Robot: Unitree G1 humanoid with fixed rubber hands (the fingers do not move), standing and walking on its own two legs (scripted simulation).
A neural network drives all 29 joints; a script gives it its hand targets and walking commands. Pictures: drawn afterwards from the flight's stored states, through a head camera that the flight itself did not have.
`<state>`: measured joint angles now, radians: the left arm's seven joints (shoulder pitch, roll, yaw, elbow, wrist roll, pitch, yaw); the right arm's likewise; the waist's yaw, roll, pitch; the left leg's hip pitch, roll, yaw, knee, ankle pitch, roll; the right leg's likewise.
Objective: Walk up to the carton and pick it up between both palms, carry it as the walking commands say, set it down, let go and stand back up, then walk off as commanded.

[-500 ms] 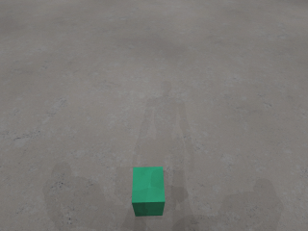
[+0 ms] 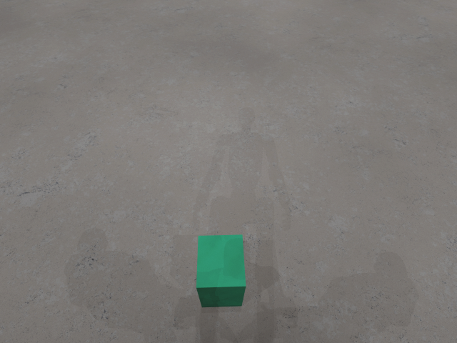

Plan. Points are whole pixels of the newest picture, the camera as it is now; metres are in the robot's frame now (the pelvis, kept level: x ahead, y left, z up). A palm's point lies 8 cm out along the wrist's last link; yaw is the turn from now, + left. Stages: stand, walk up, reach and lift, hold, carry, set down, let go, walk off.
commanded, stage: reach and lift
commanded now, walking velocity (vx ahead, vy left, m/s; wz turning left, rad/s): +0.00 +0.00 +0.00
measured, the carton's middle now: (221, 272) +0.43 +0.05 -0.62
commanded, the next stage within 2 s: none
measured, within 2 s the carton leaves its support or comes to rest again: neither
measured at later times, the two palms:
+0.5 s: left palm (130, 340) +0.15 +0.21 -0.16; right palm out of the picture +0.16 -0.22 -0.17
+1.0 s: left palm (154, 275) +0.29 +0.20 -0.19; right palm (311, 271) +0.31 -0.18 -0.19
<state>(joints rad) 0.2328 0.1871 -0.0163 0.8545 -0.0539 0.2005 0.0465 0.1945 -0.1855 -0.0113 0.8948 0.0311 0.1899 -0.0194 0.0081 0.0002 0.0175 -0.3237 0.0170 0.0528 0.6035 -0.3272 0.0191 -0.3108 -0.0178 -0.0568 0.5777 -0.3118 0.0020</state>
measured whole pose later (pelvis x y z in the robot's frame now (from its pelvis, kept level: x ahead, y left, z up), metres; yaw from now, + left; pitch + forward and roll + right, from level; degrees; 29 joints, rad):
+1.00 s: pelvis -0.11 -0.01 -0.08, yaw +0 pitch +23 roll +0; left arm -0.79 0.19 0.21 0.78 -0.01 0.42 0.06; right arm -0.84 -0.15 -0.19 0.81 -0.01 0.44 -0.08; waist 0.02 -0.01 0.17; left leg -1.13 0.03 0.03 1.02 -0.29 0.01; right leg -1.12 -0.02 -0.06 1.02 -0.30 -0.03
